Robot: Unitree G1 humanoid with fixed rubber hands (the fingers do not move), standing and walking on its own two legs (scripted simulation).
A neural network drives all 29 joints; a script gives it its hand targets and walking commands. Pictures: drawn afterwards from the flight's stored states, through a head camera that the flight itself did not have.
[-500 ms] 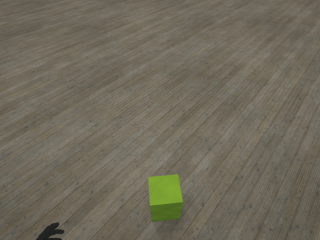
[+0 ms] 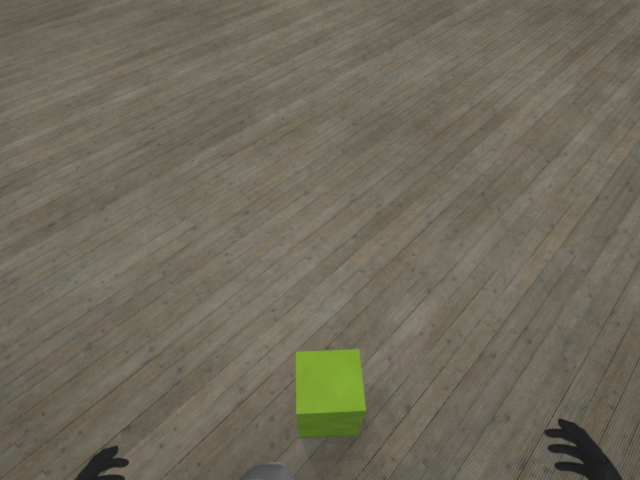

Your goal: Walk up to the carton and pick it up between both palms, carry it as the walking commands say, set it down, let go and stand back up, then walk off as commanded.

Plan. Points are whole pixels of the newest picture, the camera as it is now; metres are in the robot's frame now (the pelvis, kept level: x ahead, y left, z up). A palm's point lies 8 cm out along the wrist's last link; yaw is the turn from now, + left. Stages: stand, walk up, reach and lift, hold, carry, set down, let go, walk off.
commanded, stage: walk up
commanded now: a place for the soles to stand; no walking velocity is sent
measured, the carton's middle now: (328, 396) +0.39 +0.02 -0.62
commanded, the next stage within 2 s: reach and lift in 0.90 s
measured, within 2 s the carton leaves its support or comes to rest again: neither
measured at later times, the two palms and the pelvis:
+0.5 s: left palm (79, 477) +0.13 +0.32 -0.07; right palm out of the picture +0.13 -0.33 -0.08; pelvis +0.00 -0.01 +0.01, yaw +3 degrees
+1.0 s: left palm out of the picture +0.12 +0.31 -0.08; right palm (598, 463) +0.17 -0.31 -0.06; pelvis -0.01 -0.01 +0.01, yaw +1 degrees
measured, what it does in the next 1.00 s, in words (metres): stands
